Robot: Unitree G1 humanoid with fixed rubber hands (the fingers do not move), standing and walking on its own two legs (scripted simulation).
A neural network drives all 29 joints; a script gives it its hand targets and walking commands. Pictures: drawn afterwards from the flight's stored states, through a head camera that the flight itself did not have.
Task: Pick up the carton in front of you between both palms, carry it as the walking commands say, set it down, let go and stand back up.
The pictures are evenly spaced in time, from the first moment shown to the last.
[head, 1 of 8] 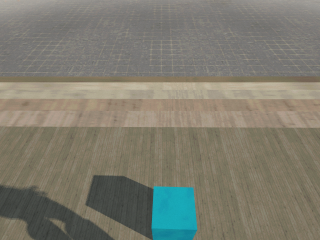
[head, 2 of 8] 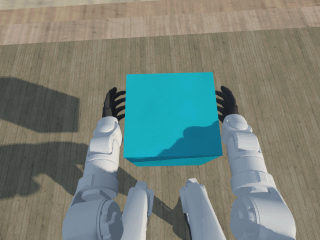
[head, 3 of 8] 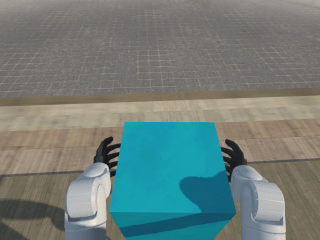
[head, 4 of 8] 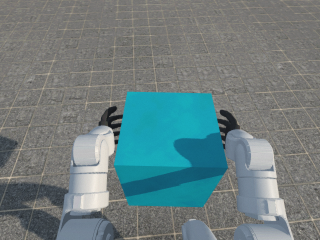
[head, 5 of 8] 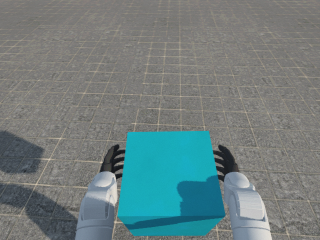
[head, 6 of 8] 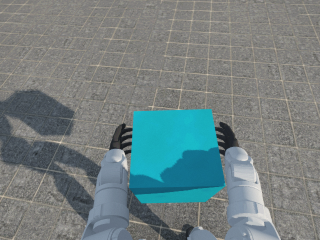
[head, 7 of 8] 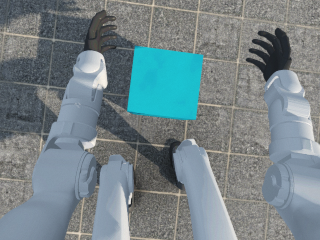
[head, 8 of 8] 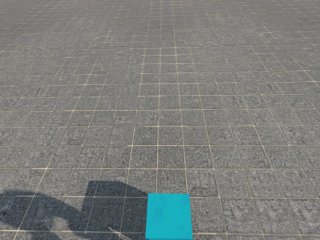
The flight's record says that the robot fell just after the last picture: no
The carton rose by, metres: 0.69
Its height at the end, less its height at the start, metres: -0.64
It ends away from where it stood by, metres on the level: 3.97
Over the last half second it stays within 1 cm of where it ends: yes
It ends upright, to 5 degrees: yes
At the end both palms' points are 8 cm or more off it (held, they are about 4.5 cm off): yes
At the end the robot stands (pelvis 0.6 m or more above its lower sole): yes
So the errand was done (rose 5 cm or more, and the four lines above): yes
